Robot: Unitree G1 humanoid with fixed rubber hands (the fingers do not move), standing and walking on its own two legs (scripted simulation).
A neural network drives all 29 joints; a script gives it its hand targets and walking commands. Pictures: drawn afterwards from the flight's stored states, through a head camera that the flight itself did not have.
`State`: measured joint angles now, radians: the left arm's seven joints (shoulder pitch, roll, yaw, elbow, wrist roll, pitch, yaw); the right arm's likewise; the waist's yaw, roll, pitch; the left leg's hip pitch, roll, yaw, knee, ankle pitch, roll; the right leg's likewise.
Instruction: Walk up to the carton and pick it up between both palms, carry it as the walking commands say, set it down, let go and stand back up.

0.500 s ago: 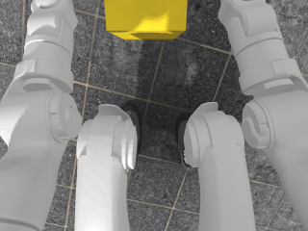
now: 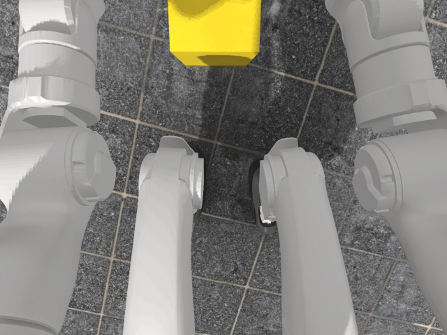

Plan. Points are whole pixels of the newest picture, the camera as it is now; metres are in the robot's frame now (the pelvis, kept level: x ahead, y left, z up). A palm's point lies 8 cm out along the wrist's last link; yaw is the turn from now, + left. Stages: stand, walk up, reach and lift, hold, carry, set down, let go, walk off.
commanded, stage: set down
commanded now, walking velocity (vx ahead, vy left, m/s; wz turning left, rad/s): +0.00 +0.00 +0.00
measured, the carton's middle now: out of the picture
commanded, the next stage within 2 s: let go in 0.72 s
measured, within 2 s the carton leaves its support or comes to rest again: neither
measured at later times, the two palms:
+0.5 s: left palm out of the picture +0.57 +0.20 +0.04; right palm out of the picture +0.56 -0.12 +0.05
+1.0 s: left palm out of the picture +0.55 +0.24 +0.10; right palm out of the picture +0.55 -0.14 +0.11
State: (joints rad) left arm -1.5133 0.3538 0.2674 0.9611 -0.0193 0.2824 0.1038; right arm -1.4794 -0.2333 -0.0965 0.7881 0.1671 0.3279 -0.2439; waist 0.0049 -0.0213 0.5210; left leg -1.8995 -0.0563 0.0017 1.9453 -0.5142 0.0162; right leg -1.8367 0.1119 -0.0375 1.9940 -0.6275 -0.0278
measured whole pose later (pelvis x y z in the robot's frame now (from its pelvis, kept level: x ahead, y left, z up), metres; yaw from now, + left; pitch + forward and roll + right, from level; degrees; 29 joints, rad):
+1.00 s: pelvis +0.05 +0.00 +0.23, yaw +2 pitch +31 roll -1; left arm -1.17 0.35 0.27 0.91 -0.01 0.22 0.00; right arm -1.08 -0.16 -0.19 0.72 0.01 0.28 -0.17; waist 0.01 -0.02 0.27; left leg -1.27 -0.06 -0.07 1.03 -0.28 0.00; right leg -1.22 0.10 0.01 1.05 -0.37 -0.03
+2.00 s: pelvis +0.11 +0.01 +0.31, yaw +3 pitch -6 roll -1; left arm 0.16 0.20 0.14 0.52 -0.01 0.17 -0.11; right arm 0.23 -0.18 -0.03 0.43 0.01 0.14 0.06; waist 0.01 -0.01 0.07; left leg -0.19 -0.06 -0.08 0.55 -0.26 0.02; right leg -0.10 0.06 0.01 0.51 -0.31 -0.04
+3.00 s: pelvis +0.15 +0.00 +0.31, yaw +3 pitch -2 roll +0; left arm 0.17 0.23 0.13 0.58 -0.01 0.02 0.02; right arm 0.19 -0.30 -0.03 0.70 0.01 0.02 0.01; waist 0.01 -0.01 0.02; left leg -0.20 -0.06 -0.07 0.55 -0.30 0.03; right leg -0.12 0.06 0.02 0.52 -0.35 -0.04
